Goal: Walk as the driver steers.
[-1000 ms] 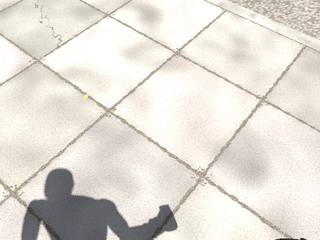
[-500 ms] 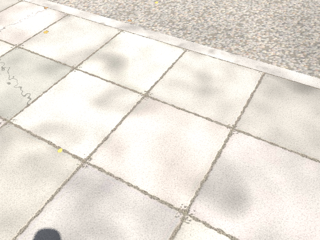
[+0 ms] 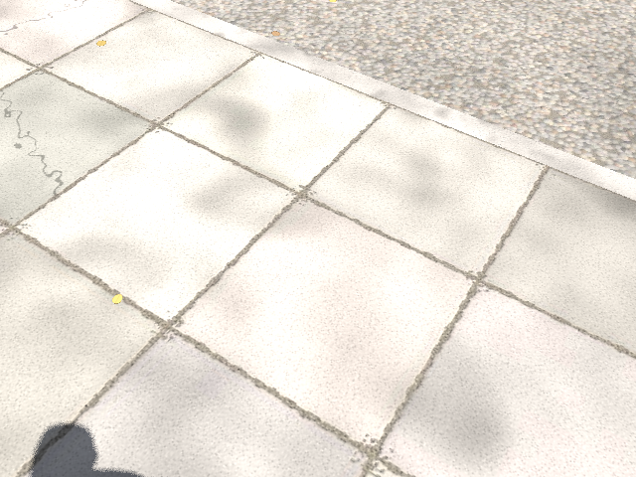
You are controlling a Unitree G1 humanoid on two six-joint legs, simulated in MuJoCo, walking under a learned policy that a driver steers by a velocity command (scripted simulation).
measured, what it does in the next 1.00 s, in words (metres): walks ahead: right foot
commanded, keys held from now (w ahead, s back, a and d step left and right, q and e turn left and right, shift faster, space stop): w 1.00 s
